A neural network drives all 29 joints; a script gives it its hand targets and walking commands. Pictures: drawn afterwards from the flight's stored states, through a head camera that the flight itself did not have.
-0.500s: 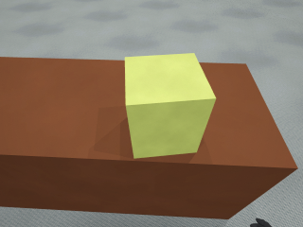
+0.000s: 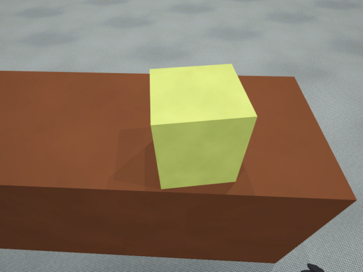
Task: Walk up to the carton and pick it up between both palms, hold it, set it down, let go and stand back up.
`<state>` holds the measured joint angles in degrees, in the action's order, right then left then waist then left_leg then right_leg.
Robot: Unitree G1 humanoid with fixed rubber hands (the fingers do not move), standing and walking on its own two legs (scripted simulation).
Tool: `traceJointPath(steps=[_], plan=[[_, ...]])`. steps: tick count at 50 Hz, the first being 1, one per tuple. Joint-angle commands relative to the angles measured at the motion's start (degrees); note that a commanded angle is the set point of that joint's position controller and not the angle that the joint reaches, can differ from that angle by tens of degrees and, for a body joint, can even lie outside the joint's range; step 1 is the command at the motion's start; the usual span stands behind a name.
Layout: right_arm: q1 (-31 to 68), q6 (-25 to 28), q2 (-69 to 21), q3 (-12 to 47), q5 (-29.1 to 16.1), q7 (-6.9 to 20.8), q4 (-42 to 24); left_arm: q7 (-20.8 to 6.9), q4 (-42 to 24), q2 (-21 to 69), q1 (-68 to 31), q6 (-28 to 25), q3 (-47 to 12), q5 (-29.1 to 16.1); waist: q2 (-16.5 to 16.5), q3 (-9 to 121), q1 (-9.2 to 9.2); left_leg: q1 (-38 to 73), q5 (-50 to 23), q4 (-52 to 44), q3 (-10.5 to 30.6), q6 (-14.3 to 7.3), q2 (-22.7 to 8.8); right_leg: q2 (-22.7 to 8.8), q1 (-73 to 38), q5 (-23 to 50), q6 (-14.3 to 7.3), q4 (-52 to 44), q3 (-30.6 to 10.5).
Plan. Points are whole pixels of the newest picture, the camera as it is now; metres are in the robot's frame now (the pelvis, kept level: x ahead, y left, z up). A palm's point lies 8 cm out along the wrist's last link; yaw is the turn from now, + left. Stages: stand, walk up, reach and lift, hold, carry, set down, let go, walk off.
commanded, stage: stand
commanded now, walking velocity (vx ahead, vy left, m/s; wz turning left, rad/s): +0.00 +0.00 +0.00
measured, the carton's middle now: (195, 128) +0.47 +0.02 +0.05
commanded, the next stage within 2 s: none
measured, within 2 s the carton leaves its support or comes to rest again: neither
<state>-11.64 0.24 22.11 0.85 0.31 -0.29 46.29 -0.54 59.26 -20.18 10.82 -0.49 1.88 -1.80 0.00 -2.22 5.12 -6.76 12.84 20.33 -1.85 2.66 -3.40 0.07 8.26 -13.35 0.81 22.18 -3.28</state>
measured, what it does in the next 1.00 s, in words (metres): stands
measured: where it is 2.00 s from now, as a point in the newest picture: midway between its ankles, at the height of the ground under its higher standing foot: outside the picture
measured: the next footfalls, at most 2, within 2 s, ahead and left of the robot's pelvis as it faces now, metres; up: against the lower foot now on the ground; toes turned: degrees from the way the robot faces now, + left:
none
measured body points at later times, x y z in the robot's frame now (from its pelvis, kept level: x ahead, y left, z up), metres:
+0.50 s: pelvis -0.02 +0.00 +0.00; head -0.01 +0.00 +0.45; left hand +0.01 +0.31 -0.13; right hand +0.11 -0.29 -0.11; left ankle -0.02 +0.15 -0.75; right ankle -0.02 -0.13 -0.75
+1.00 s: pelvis -0.02 +0.00 +0.00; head -0.02 +0.00 +0.45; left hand +0.00 +0.31 -0.13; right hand +0.10 -0.29 -0.11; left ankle -0.02 +0.15 -0.75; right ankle -0.02 -0.13 -0.75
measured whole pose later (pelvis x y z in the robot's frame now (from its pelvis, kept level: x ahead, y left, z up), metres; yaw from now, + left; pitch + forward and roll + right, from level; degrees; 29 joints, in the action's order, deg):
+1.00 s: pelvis -0.02 +0.00 +0.00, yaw +0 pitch -3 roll +0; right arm -12.2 0.3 21.8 0.9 0.3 -0.3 49.7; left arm -0.6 62.6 -20.4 10.7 -0.6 1.3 -1.8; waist -0.6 -2.2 5.1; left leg -6.7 11.0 20.3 -1.8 2.7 -3.4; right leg 0.1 8.2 -11.5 0.8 22.2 -3.3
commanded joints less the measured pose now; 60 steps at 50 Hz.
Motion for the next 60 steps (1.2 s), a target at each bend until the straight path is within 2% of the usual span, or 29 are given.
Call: traceJointPath(steps=[1, 4, 6, 11, 12, 13, 15, 19, 23, 25, 27, 30, 31, 33, 36, 38, 39, 40, 42, 44, 45, 47, 48, 49, 54, 55, 58, 59, 60], plan=[[-1.3, 1.4, 9.6, -3.8, 0.2, -0.1, 1.1, 1.2, -0.9, -14.7, -0.3, -1.6, 2.2, 2.7, -1.4, 7.7, -5.21, 5.1, -18.9, -0.4, 3.2, -4.2, -4.6, -6.9, -3.3, 21.7, -2.3, -1.9, -2.2], [0.9, 1.5, 10.4, -4.5, 0.3, 0.0, 1.5, 0.8, -0.8, -13.8, 0.0, -1.8, 2.3, 2.4, -2.3, 8.0, -4.61, 5.3, -16.9, 0.1, 3.0, -4.4, -4.7, -6.9, -3.4, 20.8, -2.7, -2.7, -1.8], [0.6, 1.5, 12.2, -4.2, 0.4, -0.4, 2.1, 0.4, -2.0, -13.3, -2.3, -1.8, 1.7, 3.0, 1.1, 7.2, -4.51, 5.6, -17.3, -0.9, 2.5, -3.2, -4.8, -6.1, -2.3, 20.2, -1.7, -2.1, -0.5], [-1.8, 1.1, 9.9, -3.6, 0.6, 0.0, 3.0, 0.7, -1.2, -12.5, -2.1, -1.7, 1.5, 2.7, -3.1, 4.5, -5.70, 3.6, -9.2, -1.7, 3.3, -4.2, -5.0, -7.0, 0.6, 13.7, -2.7, -3.6, -4.0], [-0.6, 1.3, 8.0, -3.4, 0.3, 0.2, 2.2, 1.0, -1.1, -15.7, -5.0, -1.5, 1.7, 3.3, -0.1, 3.8, -6.20, 3.4, -8.3, -3.1, 3.2, -4.0, -5.0, -7.0, 1.4, 12.1, -2.7, -3.8, -4.2], [0.9, 1.7, 9.7, -3.6, 1.2, 0.4, 2.4, 0.8, -1.3, -12.4, -2.0, -1.4, 1.7, 2.6, -0.5, 5.4, -4.65, 3.5, -9.6, -1.7, 3.2, -3.8, -5.1, -6.4, -1.3, 13.0, -2.8, -3.9, -2.2], [-0.4, 1.9, 10.8, -3.7, 0.5, 0.1, 2.3, 0.8, -0.1, -12.9, -0.9, -1.1, 1.1, 2.5, -3.8, 3.8, -5.38, 2.6, -11.0, -1.9, 4.4, -4.5, -4.4, -6.9, -1.1, 15.4, -2.8, -3.4, -3.8], [2.5, 1.3, 10.6, -4.2, 0.2, -0.5, 2.2, 0.3, -0.2, -12.6, -1.9, -2.2, 1.2, 2.8, 1.2, 5.9, -3.89, 4.4, -14.2, -2.1, 3.9, -4.0, -5.2, -5.8, -2.4, 13.9, -2.6, -2.8, -1.6], [2.0, 1.7, 10.6, -3.9, 0.5, 0.1, 2.3, 0.3, 0.2, -12.5, -1.7, -2.0, 1.1, 2.1, -3.0, 6.7, -4.18, 4.4, -11.7, -2.3, 4.4, -4.4, -4.9, -6.7, -2.1, 14.9, -2.6, -3.4, -2.9], [-0.3, 1.7, 12.9, -4.2, 0.5, 0.0, 3.5, 0.2, 0.2, -13.5, -1.8, -1.9, 1.3, 2.5, 1.5, 4.8, -5.19, 3.1, -9.2, -3.2, 4.3, -3.5, -4.2, -6.2, -0.8, 14.6, -2.2, -2.9, -1.7], [0.2, 1.4, 10.5, -3.6, 0.3, 0.5, 3.3, 0.5, 0.8, -11.9, -0.6, -1.2, 1.2, 1.9, -2.9, 4.4, -4.49, 3.7, -8.3, -2.0, 3.5, -3.7, -4.8, -6.6, 0.3, 12.9, -2.0, -4.2, -2.9], [1.3, 1.7, 11.0, -4.1, 0.6, 0.1, 2.9, 0.6, 0.4, -13.0, -2.9, -1.4, 1.0, 2.6, -3.3, 4.0, -5.78, 2.6, -11.0, -2.4, 3.6, -3.5, -4.6, -6.5, -0.8, 14.8, -2.6, -4.0, -3.0], [1.2, 2.0, 8.6, -3.5, 0.4, 0.0, 3.3, 0.4, 1.0, -13.4, -3.5, -1.4, 1.7, 2.6, 1.5, 5.7, -4.96, 3.1, -13.6, -1.6, 4.8, -3.8, -5.3, -6.6, -2.0, 15.9, -3.1, -2.7, -2.2], [-0.7, 2.0, 10.6, -3.3, 0.5, 0.3, 4.4, 0.7, 1.3, -13.6, -2.7, -1.3, 1.4, 2.7, -4.3, 5.5, -5.58, 2.0, -11.3, -2.2, 3.7, -3.3, -4.4, -7.7, -3.2, 15.6, -2.8, -3.0, -3.7], [1.4, 1.7, 8.4, -3.3, 0.3, 0.6, 4.2, 0.8, 1.2, -13.8, -1.4, -1.8, 1.2, 2.1, 0.8, 4.5, -5.03, 2.5, -7.4, -2.6, 4.7, -3.5, -4.8, -6.6, -0.5, 10.9, -2.3, -4.6, -2.3], [2.4, 1.7, 11.0, -3.9, 1.1, 0.2, 3.9, 0.6, 1.2, -11.9, -2.8, -1.8, 0.9, 2.5, -2.8, 3.8, -4.68, 1.9, -7.1, -2.8, 4.5, -4.0, -4.7, -6.6, 0.1, 10.0, -1.8, -5.0, -2.4], [0.8, 1.7, 10.8, -3.7, 0.5, 0.2, 3.7, 0.3, 2.4, -12.0, -2.0, -1.5, 1.0, 2.3, 2.6, 3.6, -5.44, 3.2, -8.1, -2.1, 4.2, -3.7, -4.6, -6.3, 2.5, 8.2, -1.9, -4.8, -2.6], [1.3, 1.4, 9.7, -3.6, 1.2, 0.1, 4.1, 0.6, 1.3, -12.9, -3.2, -1.5, 0.8, 2.6, -1.1, 2.1, -4.46, 0.1, -6.2, -2.8, 4.8, -4.1, -5.0, -6.8, -0.2, 6.8, -2.5, -4.1, -3.1], [-0.3, 1.6, 9.3, -3.8, 0.8, -0.2, 4.5, 0.9, 1.4, -13.8, -2.2, -1.3, 1.3, 2.9, 1.4, 2.2, -5.00, 0.8, -7.3, -4.4, 4.6, -3.6, -4.4, -6.1, -0.5, 11.0, -2.0, -3.8, -2.2], [1.5, 1.6, 11.6, -4.2, 0.5, -0.3, 3.7, 0.2, 1.5, -11.9, -1.2, -1.8, 0.3, 2.3, -3.6, 5.0, -4.26, 4.3, -9.6, -2.6, 3.4, -3.8, -4.8, -6.8, -0.5, 13.5, -2.1, -4.3, -2.9], [1.2, 1.4, 10.8, -3.8, 0.0, -0.4, 4.5, 0.6, 1.5, -13.4, -1.1, -1.7, 1.4, 2.5, 1.7, 6.4, -4.43, 4.4, -10.5, -2.7, 3.8, -3.7, -5.4, -6.3, -1.4, 12.6, -2.0, -3.8, -2.2], [1.6, 1.5, 10.7, -3.5, 0.2, -0.5, 5.1, 0.2, 0.8, -12.5, -3.8, -1.6, 0.4, 2.6, -0.7, 4.0, -5.07, 2.7, -10.1, -3.1, 4.2, -4.1, -4.7, -7.0, -0.6, 14.5, -2.6, -3.9, -3.0], [1.6, 1.9, 11.1, -3.8, 0.3, -0.5, 4.5, 0.6, 1.0, -14.6, -3.2, -1.5, 1.9, 2.5, 2.0, 2.5, -4.60, 1.6, -10.5, -3.1, 4.1, -3.8, -5.4, -6.4, -0.1, 14.6, -2.4, -3.7, -2.5], [2.9, 2.1, 9.7, -3.1, 0.5, 0.0, 4.4, 0.5, 1.1, -11.3, -3.3, -1.5, 0.3, 2.3, -2.1, 0.8, -4.30, 0.4, -8.0, -3.1, 4.6, -3.4, -4.7, -6.6, 1.5, 11.3, -2.1, -4.6, -2.9], [2.0, 1.3, 8.9, -3.9, 0.5, 0.3, 4.0, 1.0, 1.1, -16.0, -5.2, -1.9, 2.2, 3.5, 1.2, 2.3, -5.62, 1.7, -5.6, -4.3, 3.7, -3.0, -4.8, -6.6, 1.0, 6.7, -2.6, -5.3, -2.9], [4.0, 1.6, 10.4, -4.0, 0.9, 0.1, 4.8, 0.8, 1.0, -13.1, -4.7, -2.0, 1.5, 2.7, -3.6, 3.0, -4.95, 2.5, -8.8, -3.0, 4.1, -3.7, -5.1, -6.7, 1.2, 11.3, -2.7, -5.1, -3.2], [1.8, 1.4, 9.0, -3.8, -0.2, 0.1, 4.6, 0.4, 2.3, -14.0, -3.8, -2.1, 1.2, 3.2, 1.4, 3.6, -6.11, 2.7, -8.5, -3.4, 4.1, -3.3, -4.9, -6.6, 0.9, 11.1, -2.6, -4.2, -2.8], [2.1, 1.8, 11.3, -3.9, 0.6, 0.1, 4.6, 0.6, 1.8, -12.7, -4.3, -1.7, 1.0, 2.8, -2.2, 3.2, -5.36, 2.4, -8.2, -2.4, 3.7, -3.8, -4.8, -6.7, -0.4, 12.4, -2.7, -5.4, -3.4], [2.1, 1.8, 11.6, -4.1, 0.5, 0.1, 5.1, 0.4, 2.0, -12.4, -3.4, -2.0, 1.1, 2.3, -1.2, 4.8, -4.90, 1.9, -8.9, -2.6, 3.8, -4.3, -5.4, -7.3, -0.8, 12.2, -2.6, -4.4, -3.8]])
